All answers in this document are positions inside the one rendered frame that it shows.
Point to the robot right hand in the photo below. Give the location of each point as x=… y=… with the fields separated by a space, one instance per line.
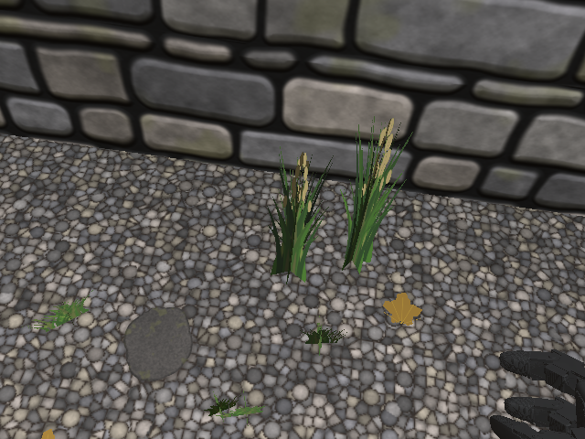
x=564 y=419

